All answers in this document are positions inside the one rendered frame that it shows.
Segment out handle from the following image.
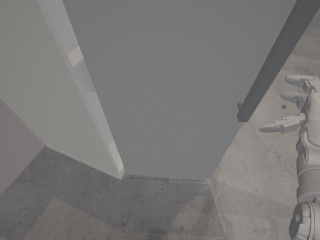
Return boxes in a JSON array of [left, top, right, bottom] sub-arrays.
[[237, 0, 320, 122]]

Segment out fridge door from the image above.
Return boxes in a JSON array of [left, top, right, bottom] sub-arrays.
[[62, 0, 297, 179]]

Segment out robot right hand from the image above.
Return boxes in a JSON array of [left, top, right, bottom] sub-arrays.
[[259, 75, 320, 134]]

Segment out right robot forearm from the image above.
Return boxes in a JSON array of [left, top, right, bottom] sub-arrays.
[[296, 122, 320, 205]]

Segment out robot right upper arm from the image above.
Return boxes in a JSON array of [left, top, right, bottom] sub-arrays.
[[289, 201, 320, 240]]

